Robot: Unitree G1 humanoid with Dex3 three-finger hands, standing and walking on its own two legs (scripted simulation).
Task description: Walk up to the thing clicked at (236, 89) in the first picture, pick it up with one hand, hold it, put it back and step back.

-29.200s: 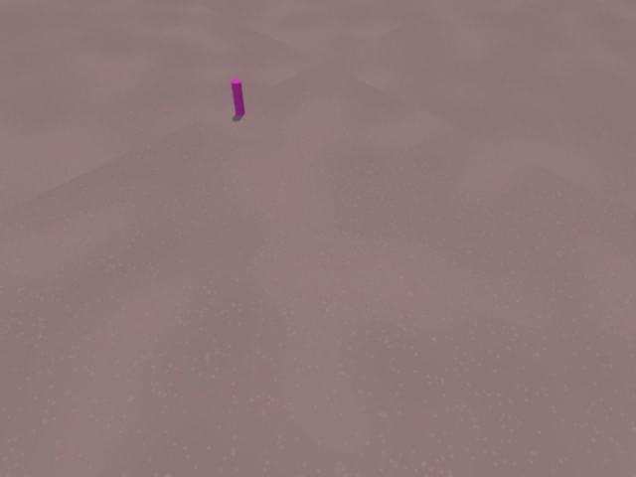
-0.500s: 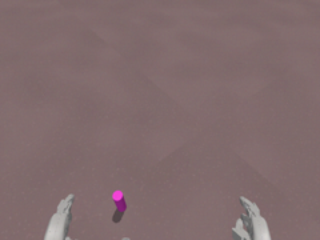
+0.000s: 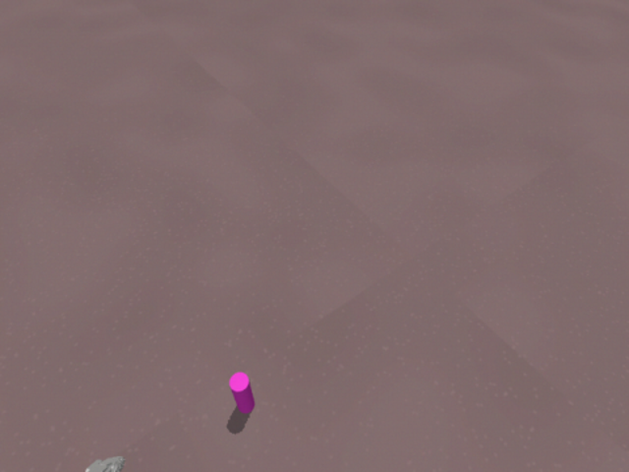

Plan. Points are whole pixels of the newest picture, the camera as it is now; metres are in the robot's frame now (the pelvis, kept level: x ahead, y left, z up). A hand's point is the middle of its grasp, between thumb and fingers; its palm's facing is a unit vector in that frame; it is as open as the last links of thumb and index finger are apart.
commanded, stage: stand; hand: left
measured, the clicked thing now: (242, 393) +0.42 +0.19 -0.66
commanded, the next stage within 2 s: step back in 1.88 s
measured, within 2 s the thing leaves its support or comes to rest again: neither
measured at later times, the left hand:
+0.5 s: hand out of the picture +0.04 +0.25 -0.13, palm faces -0.01 -0.94 -0.34, open 7.4 cm
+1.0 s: hand out of the picture +0.05 +0.25 -0.13, palm faces -0.02 -0.94 -0.34, open 7.4 cm
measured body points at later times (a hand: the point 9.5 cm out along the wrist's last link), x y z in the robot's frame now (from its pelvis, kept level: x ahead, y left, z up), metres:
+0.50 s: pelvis -0.01 +0.01 +0.03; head -0.01 +0.00 +0.48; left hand +0.05 +0.30 -0.11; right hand +0.06 -0.28 -0.12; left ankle +0.02 +0.13 -0.72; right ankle +0.00 -0.13 -0.72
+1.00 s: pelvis -0.01 +0.00 +0.03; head +0.00 +0.00 +0.48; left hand +0.05 +0.30 -0.11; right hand +0.05 -0.29 -0.11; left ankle +0.02 +0.13 -0.72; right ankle +0.00 -0.13 -0.72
